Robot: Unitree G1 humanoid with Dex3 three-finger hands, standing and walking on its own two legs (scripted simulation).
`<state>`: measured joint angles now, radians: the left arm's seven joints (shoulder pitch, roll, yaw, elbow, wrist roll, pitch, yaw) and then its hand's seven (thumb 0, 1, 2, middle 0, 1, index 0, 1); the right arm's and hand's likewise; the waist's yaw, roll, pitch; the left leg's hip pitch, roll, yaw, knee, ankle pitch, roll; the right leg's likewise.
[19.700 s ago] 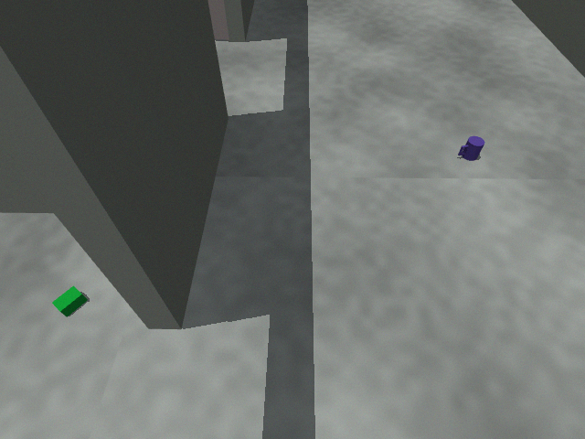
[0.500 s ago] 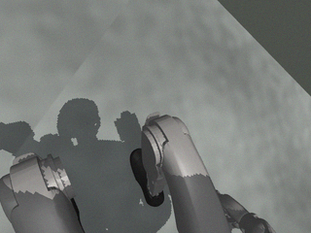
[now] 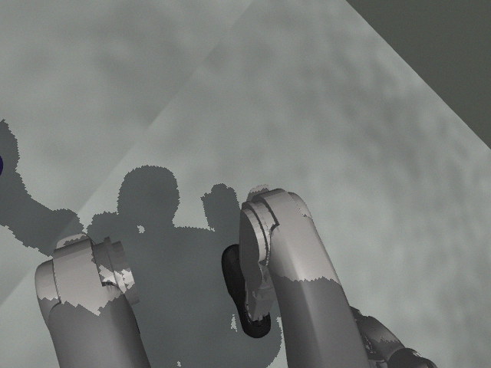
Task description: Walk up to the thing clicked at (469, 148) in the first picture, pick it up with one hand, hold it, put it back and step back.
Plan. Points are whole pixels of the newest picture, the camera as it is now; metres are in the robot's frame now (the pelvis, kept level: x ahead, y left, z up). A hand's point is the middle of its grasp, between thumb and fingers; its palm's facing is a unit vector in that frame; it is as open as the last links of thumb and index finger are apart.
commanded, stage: settle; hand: left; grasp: from above
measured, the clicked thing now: out of the picture +0.44 +0.35 -0.25
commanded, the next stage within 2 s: lift in 0.44 s
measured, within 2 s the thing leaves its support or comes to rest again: neither
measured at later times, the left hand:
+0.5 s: hand out of the picture +0.42 +0.33 -0.13, palm faces -0.49 -0.11 -0.86, open 10.0 cm
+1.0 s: hand out of the picture +0.39 +0.34 -0.04, palm faces -0.49 -0.13 -0.86, open 9.9 cm
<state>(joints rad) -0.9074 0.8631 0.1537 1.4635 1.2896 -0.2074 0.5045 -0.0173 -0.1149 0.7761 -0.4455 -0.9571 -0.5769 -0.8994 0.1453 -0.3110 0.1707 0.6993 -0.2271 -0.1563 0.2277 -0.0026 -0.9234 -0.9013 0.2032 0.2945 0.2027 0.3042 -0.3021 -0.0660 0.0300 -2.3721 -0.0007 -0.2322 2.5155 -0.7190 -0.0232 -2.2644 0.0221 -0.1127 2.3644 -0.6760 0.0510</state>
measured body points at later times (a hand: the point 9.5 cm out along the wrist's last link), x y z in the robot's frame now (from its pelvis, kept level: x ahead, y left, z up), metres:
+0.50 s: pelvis -0.01 -0.01 +0.04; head +0.23 +0.09 +0.41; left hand +0.45 +0.34 -0.08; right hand +0.08 -0.28 -0.06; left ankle +0.06 +0.13 -0.28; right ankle +0.11 -0.13 -0.27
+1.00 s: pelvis -0.01 +0.00 +0.09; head +0.20 +0.08 +0.48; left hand +0.41 +0.35 +0.01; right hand +0.09 -0.26 -0.02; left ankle +0.06 +0.13 -0.28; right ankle +0.11 -0.13 -0.27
